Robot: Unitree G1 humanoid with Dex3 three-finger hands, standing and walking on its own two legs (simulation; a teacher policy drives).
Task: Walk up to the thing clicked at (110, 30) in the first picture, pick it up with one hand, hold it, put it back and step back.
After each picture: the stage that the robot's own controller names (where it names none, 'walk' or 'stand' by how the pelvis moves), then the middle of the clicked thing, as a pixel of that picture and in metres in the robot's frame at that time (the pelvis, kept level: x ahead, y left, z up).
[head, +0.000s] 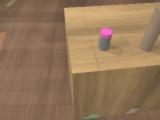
stand; (104, 39) +0.69 -0.11 -0.07
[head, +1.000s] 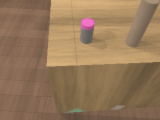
walk; (86, 31) +0.66 +0.00 -0.04
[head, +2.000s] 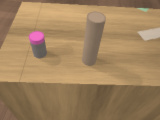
stand; (38, 45) +0.57 +0.22 -0.04
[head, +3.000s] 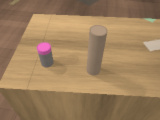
stand; (45, 55) +0.57 +0.21 -0.07
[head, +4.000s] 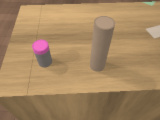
stand; (42, 54) +0.51 +0.19 -0.04
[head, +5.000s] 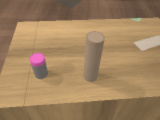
stand; (39, 66) +0.50 +0.22 -0.07
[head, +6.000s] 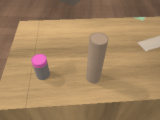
stand; (41, 67) +0.49 +0.20 -0.07
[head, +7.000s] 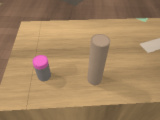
stand; (42, 68) +0.48 +0.20 -0.07
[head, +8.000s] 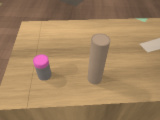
stand; (42, 67) +0.49 +0.20 -0.07
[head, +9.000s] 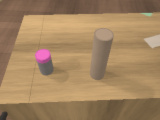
rise first; (44, 62) +0.50 +0.20 -0.07
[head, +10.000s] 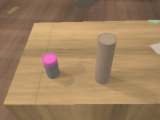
go down; (51, 66) +0.50 +0.19 -0.07
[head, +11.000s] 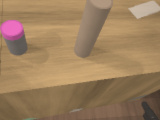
go down; (15, 38) +0.51 +0.18 +0.00
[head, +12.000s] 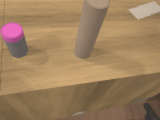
approach; (15, 41) +0.50 +0.19 +0.01
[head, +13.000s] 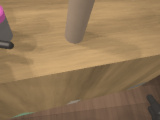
close in; out of the picture +0.53 +0.20 +0.04
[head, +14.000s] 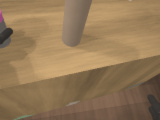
lift; out of the picture +0.52 +0.19 +0.04
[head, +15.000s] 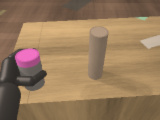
lift; (31, 70) +0.34 +0.17 +0.13
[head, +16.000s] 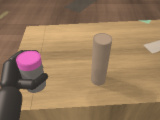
hold; (32, 72) +0.33 +0.16 +0.13
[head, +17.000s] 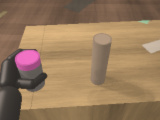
hold; (31, 71) +0.33 +0.17 +0.13
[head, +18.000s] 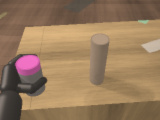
hold; (31, 76) +0.32 +0.17 +0.12
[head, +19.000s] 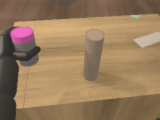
crouch; (25, 47) +0.43 +0.18 +0.14
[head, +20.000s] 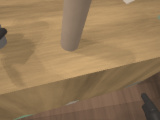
lower; out of the picture +0.52 +0.21 +0.02
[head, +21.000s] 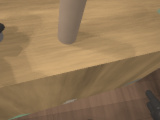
lower; out of the picture +0.53 +0.20 +0.04
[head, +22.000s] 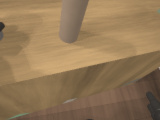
lower; out of the picture +0.53 +0.20 +0.04
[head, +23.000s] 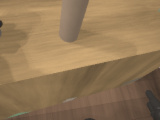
lower; out of the picture +0.54 +0.21 +0.05
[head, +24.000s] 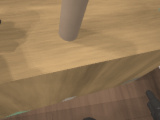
rest; out of the picture +0.54 +0.21 +0.05
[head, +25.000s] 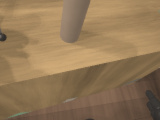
withdraw; out of the picture +0.53 +0.21 +0.04
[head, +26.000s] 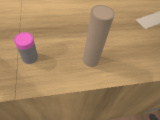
sink last; (27, 48) +0.50 +0.19 -0.01
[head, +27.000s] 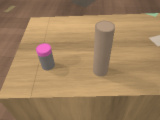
stand; (46, 57) +0.53 +0.21 -0.02
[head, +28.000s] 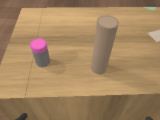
stand; (40, 53) +0.51 +0.20 -0.01
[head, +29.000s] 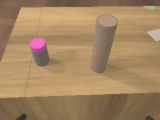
stand; (40, 52) +0.51 +0.20 +0.00
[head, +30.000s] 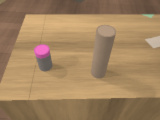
stand; (43, 58) +0.52 +0.20 -0.04
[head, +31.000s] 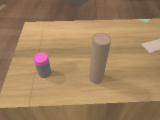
stand; (42, 65) +0.51 +0.20 -0.07
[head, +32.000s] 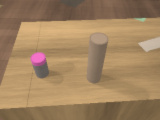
stand; (40, 65) +0.51 +0.21 -0.07
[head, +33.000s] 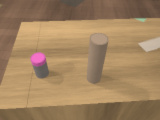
stand; (40, 65) +0.50 +0.21 -0.07
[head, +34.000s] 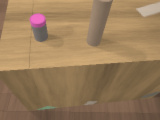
walk; (39, 28) +0.62 +0.19 -0.05
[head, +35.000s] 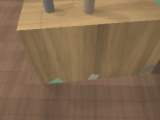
walk; (48, 2) +0.94 +0.27 -0.05
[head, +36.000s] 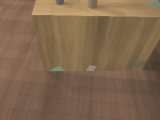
stand; out of the picture +1.17 +0.19 -0.06
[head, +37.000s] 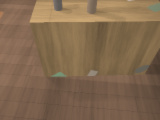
stand; (57, 1) +1.12 +0.20 -0.07
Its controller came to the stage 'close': yes
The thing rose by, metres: 0.21
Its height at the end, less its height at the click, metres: +0.00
